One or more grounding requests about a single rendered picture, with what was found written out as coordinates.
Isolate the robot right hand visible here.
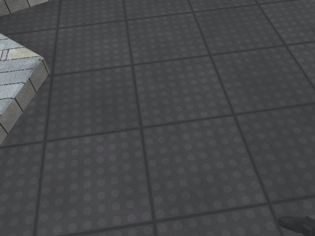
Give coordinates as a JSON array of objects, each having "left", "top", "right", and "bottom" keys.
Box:
[{"left": 278, "top": 216, "right": 315, "bottom": 236}]

